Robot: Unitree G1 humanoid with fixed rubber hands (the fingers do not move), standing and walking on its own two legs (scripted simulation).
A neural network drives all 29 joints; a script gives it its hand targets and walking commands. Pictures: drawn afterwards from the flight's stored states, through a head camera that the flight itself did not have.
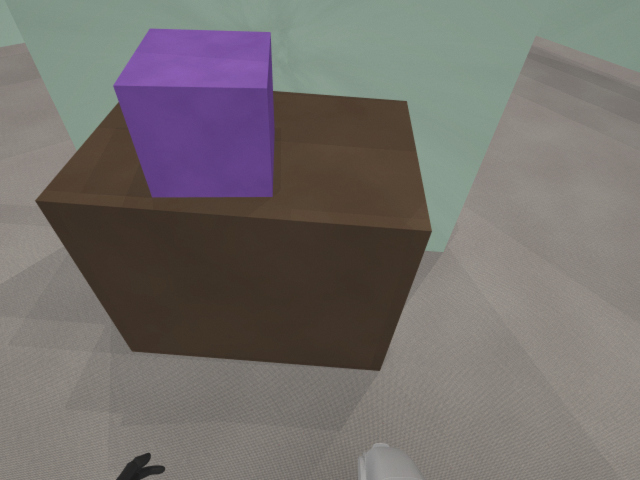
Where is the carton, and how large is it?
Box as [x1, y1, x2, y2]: [113, 29, 274, 196]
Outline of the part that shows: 149,29 113,86 151,195 272,196 274,128 270,32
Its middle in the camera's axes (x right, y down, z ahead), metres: -0.24 -0.27 +0.85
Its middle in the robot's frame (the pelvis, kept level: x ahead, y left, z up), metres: +0.84 +0.18 +0.03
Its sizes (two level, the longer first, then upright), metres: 0.264 0.258 0.249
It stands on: a pedestal, 0.67 m high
